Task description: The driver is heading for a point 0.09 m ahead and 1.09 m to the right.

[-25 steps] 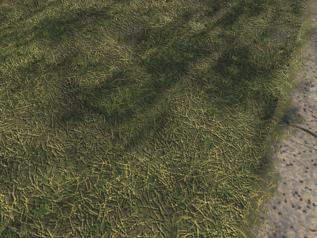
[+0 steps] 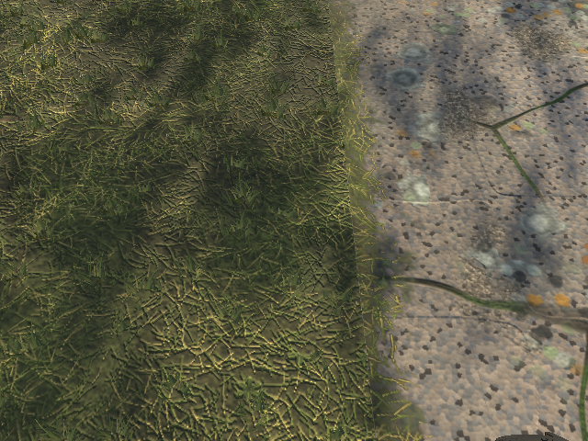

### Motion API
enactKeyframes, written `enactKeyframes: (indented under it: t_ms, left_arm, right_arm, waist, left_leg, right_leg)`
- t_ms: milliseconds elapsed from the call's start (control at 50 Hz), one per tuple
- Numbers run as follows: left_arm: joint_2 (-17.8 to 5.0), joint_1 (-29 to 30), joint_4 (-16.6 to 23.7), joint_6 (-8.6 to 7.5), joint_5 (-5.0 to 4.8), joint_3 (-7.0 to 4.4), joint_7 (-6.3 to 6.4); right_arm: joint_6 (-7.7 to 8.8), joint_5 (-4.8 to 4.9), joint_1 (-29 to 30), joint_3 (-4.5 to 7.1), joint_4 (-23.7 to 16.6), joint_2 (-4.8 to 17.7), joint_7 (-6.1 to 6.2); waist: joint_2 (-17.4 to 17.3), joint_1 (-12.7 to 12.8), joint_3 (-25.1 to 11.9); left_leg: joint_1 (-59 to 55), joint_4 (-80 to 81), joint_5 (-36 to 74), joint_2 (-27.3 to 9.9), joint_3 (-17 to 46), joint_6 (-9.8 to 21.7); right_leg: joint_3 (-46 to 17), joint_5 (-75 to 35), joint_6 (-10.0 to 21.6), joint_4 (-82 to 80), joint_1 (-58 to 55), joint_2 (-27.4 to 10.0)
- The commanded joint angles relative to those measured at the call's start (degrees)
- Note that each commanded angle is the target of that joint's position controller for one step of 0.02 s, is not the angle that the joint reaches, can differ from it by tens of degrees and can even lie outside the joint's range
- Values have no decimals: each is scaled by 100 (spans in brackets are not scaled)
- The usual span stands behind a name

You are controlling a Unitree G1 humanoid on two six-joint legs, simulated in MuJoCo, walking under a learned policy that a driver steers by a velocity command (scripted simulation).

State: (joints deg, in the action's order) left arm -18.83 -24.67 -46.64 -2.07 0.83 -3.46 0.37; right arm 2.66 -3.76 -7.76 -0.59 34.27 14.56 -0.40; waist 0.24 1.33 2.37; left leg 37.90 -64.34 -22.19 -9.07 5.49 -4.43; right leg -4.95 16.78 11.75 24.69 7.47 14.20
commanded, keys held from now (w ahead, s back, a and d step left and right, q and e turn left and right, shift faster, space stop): w+e+shift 0.68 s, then w+shift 0.32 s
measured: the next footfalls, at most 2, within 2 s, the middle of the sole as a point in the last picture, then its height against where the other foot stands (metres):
left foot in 0.18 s outside the picture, level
right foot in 0.62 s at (376, 344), level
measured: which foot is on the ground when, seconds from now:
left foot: up 0.00-0.16, down 0.18-0.62, up 0.64-1.00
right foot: down 0.00-0.20, up 0.22-0.60, down 0.62-1.00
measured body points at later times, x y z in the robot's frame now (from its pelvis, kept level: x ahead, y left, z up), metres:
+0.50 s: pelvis +0.46 +0.01 -0.01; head +0.48 -0.02 +0.44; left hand +0.81 +0.09 -0.03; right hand +0.26 -0.22 -0.13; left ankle +0.36 +0.20 -0.73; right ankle +0.57 -0.14 -0.66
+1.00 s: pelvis +0.86 -0.28 -0.01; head +0.88 -0.31 +0.44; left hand +1.04 -0.05 -0.13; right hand +0.87 -0.61 -0.08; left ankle +1.10 -0.35 -0.70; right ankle +0.67 -0.14 -0.72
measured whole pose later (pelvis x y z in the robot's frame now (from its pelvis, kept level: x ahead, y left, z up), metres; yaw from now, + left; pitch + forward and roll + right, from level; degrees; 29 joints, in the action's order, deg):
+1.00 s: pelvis +0.86 -0.28 -0.01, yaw -49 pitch +2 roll +0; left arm -17.2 -27.1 -50.3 -6.0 0.1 -2.7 -0.2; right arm 2.6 -1.6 -0.8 -0.9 34.6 15.2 -1.6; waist -0.7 6.2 2.6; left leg 38.8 -33.0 3.7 -3.8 -2.7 2.8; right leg -10.6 20.2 10.8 9.9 -13.5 9.4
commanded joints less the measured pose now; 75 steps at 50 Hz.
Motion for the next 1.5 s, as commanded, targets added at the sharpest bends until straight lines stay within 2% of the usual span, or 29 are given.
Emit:
enactKeyframes:
  t_ms: [20,120,140,180,200,220,240,280,360,520,560,600,620,640,660,680,720,780,880,980,1040,1060,1080,1100,1140,1260,1400,1460,1500]
  left_arm:
    - [-805,773,600,-308,-2,-217,-30]
    - [-1029,279,363,-288,-102,-322,-86]
    - [-1147,266,338,-272,-81,-349,-66]
    - [-1284,760,426,-314,-17,-362,-109]
    - [-325,956,644,-394,41,-119,-74]
    - [-82,212,997,-372,-253,28,-60]
    - [-544,653,754,-257,-22,2,3]
    - [-590,1298,769,-118,115,-39,-159]
    - [43,1922,1260,165,118,137,-411]
    - [-40,2934,1715,182,98,243,-614]
    - [-294,2143,1465,160,65,127,-520]
    - [-749,-89,789,133,47,-152,-344]
    - [-990,-327,538,154,-14,-339,-193]
    - [-1392,280,677,208,-104,-399,-102]
    - [-1721,252,962,280,54,-453,-88]
    - [-1482,152,904,269,67,-461,-25]
    - [-1016,485,691,70,55,-335,70]
    - [-528,625,559,-241,-20,-110,80]
    - [-568,259,233,-452,-102,-130,-66]
    - [-861,-272,-148,-490,-78,-150,-24]
    - [-1073,400,-134,-337,208,-207,64]
    - [-492,593,19,-379,263,-63,77]
    - [92,-484,196,-449,-197,96,-10]
    - [-347,91,111,-437,-17,104,58]
    - [-354,985,295,-391,82,117,-52]
    - [95,1855,826,-114,131,337,-302]
    - [167,2839,1057,-177,79,405,-494]
    - [-295,1493,663,-187,50,219,-382]
    - [-798,-696,-10,-129,25,-123,-225]
  right_arm:
    - [-40,89,362,92,-499,497,-77]
    - [2,223,614,163,-524,764,-23]
    - [20,221,228,247,-408,972,30]
    - [76,213,-1887,516,66,1507,215]
    - [103,40,-3043,636,302,1857,327]
    - [94,-75,-2254,712,172,2225,256]
    - [59,-5,-1432,652,-10,1526,213]
    - [41,23,-1108,499,163,894,156]
    - [238,216,-1529,386,875,528,21]
    - [343,221,-1561,472,1184,1078,95]
    - [212,231,-1561,573,1121,1502,159]
    - [34,214,-1068,651,879,1730,166]
    - [-15,151,-1073,629,865,1478,108]
    - [-13,15,-1162,390,592,560,34]
    - [114,194,-1215,404,-169,874,4]
    - [261,170,-722,378,-182,1075,8]
    - [258,110,-592,303,-11,966,51]
    - [-51,-34,-824,230,125,764,-8]
    - [26,159,574,18,-334,282,-171]
    - [55,243,773,162,-297,636,-88]
    - [50,263,-1892,518,496,1294,148]
    - [20,156,-3027,642,734,1693,255]
    - [48,34,-2537,706,759,1909,127]
    - [31,108,-1758,655,549,1282,23]
    - [98,127,-1399,507,733,654,-28]
    - [426,232,-1494,416,1265,663,-74]
    - [553,334,-1991,407,1519,966,-1]
    - [241,184,-1880,524,1451,1440,214]
    - [88,95,-1377,579,1227,1556,258]
  waist:
    - [-141,-273,459]
    - [152,79,-27]
    - [127,-92,-360]
    - [24,-1337,-1447]
    - [-1118,-1566,-2117]
    - [-2823,-674,-2704]
    - [-1564,-679,-1702]
    - [-309,-611,-599]
    - [-483,-257,86]
    - [-329,49,503]
    - [-622,546,-85]
    - [-652,1529,-1120]
    - [-3,1400,-1097]
    - [1255,605,-681]
    - [1315,410,-1988]
    - [344,505,-1471]
    - [-503,-43,-248]
    - [-543,-470,39]
    - [-102,0,270]
    - [249,175,-74]
    - [351,-1377,-1144]
    - [-533,-1723,-1751]
    - [-2569,-677,-2460]
    - [-1039,-739,-1640]
    - [341,-533,-464]
    - [-200,-17,569]
    - [-382,-184,436]
    - [-937,604,-590]
    - [-692,1522,-1462]
  left_leg:
    - [-1027,1452,1426,202,-552,-84]
    - [-2081,3084,2316,759,-543,246]
    - [-2549,3181,1910,945,-536,303]
    - [-4975,3077,970,689,-362,451]
    - [-6222,3246,-879,-796,1121,557]
    - [-6544,4770,-1943,-2072,4590,1080]
    - [-5635,4967,-2805,-1726,4266,1168]
    - [-4308,4831,-1104,-1212,2241,1097]
    - [-3466,5191,1090,-930,237,793]
    - [-3474,5498,5833,-347,-2279,559]
    - [-3967,4242,7965,-547,-2284,541]
    - [-3225,1400,8076,-707,-2023,629]
    - [-1932,-606,3978,-108,-1951,511]
    - [-302,-2758,-773,750,-1799,386]
    - [1082,-3269,-734,967,-497,280]
    - [1401,-2763,-250,662,-183,292]
    - [817,-1754,123,255,-252,257]
    - [-167,-601,-142,-99,-335,68]
    - [-977,2166,2723,170,-800,380]
    - [-1532,3106,2707,934,-1143,858]
    - [-4022,3270,1474,963,-850,1080]
    - [-5298,2889,325,-98,287,1275]
    - [-6427,4272,-337,-1480,4124,2177]
    - [-5766,4705,-973,-1175,3995,2146]
    - [-4095,4926,-432,-874,2537,2003]
    - [-2444,6073,1039,-281,81,1402]
    - [-3739,6172,5883,-116,-1806,785]
    - [-4573,3762,8727,-341,-1925,643]
    - [-3373,260,7281,-201,-1911,643]
  right_leg:
    - [-1632,-1465,704,-1518,1890,-1140]
    - [-1857,-3563,180,-780,567,-1343]
    - [-1865,-4397,34,-108,215,-1332]
    - [-1594,-4339,-264,2598,968,-1076]
    - [-1090,-163,-287,4791,2054,-659]
    - [-493,1238,-426,5892,3433,-420]
    - [-319,483,-371,6071,3863,-1034]
    - [-61,-79,-447,5636,3754,-1509]
    - [4,-81,-486,5360,3988,-1908]
    - [1500,-1411,-108,2336,2503,-1344]
    - [1620,-980,39,2202,1606,-955]
    - [1209,-518,321,1853,-844,-693]
    - [540,-232,477,1382,-1972,-881]
    - [-1218,-981,661,1395,-1978,-1759]
    - [-3862,108,1671,-61,-3352,-2603]
    - [-4308,761,1445,-933,-2855,-2730]
    - [-3279,-120,1063,-1076,-1001,-2401]
    - [-2103,-1371,897,-1176,639,-1921]
    - [-951,-2828,372,-1794,994,-1364]
    - [-762,-6409,-90,-1083,-831,-1829]
    - [-591,-6550,-277,2131,-501,-1804]
    - [-236,-3469,-342,4752,671,-1258]
    - [-436,915,-634,6427,2661,-200]
    - [-457,372,-458,6390,3295,-823]
    - [-322,-98,-439,5763,3248,-1300]
    - [-145,-696,-630,4088,3481,-1718]
    - [1279,-2481,-214,1387,2375,-1287]
    - [1489,-1250,7,1415,1075,-610]
    - [772,-602,336,867,-1338,-699]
